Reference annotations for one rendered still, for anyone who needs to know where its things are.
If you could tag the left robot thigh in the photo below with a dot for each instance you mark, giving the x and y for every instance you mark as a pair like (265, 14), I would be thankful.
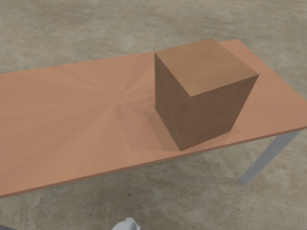
(126, 225)

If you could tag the carton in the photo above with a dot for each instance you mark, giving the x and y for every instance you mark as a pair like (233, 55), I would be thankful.
(200, 89)

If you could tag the table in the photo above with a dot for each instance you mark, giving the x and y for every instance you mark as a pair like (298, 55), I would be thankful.
(66, 123)

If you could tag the left robot shin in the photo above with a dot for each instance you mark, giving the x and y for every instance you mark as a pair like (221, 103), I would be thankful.
(130, 219)

